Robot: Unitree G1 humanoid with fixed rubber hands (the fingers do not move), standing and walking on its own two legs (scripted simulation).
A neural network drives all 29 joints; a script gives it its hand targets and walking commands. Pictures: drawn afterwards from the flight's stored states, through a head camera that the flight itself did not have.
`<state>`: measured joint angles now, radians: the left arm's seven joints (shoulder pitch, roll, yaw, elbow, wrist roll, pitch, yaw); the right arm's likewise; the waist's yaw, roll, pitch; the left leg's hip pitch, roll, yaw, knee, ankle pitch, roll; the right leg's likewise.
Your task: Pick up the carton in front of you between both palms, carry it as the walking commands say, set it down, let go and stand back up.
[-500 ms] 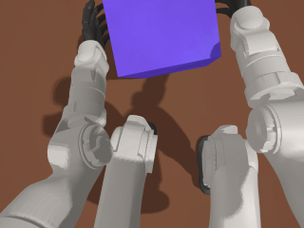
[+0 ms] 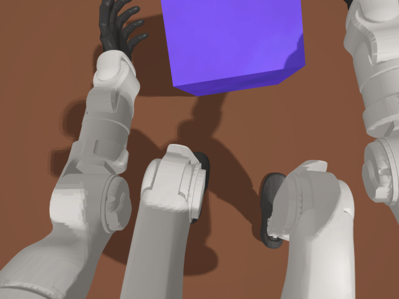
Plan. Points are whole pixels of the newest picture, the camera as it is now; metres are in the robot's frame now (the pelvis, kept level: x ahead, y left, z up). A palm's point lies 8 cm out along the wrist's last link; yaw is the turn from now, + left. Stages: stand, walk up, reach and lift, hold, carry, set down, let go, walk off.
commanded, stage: set down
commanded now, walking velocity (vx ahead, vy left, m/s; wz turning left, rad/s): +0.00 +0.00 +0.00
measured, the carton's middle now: (231, 35) +0.55 +0.04 -0.26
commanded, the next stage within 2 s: let go in 0.82 s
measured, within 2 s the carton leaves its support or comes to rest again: neither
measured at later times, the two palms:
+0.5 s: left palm (35, 14) +0.48 +0.23 +0.03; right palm out of the picture +0.57 -0.16 +0.02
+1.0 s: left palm out of the picture +0.46 +0.22 +0.16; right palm out of the picture +0.55 -0.17 +0.16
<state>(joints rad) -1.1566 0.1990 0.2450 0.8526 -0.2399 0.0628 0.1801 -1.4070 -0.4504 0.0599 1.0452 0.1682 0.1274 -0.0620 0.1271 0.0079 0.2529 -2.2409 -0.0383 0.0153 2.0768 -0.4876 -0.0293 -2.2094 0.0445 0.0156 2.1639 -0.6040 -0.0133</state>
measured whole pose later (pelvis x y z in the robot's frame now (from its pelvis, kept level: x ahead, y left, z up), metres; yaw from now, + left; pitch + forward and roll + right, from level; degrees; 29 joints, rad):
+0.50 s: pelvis +0.02 +0.00 +0.13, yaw +0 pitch +47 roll +2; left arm -0.94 0.12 0.32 0.65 -0.12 0.16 0.14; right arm -1.21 -0.40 -0.10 0.95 0.02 0.19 0.01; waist 0.14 -0.03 -0.05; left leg -2.00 -0.04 0.00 1.62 -0.44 -0.03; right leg -1.98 0.05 0.03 1.69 -0.53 -0.01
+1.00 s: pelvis +0.05 +0.00 +0.26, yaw -2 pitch +43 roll +0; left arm -0.73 0.10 0.34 0.64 0.02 0.12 0.02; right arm -0.99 -0.28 -0.22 0.90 -0.11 0.15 0.01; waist 0.12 -0.03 -0.12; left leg -1.54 -0.02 -0.03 1.09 -0.30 -0.02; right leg -1.51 0.06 0.04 1.14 -0.38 -0.01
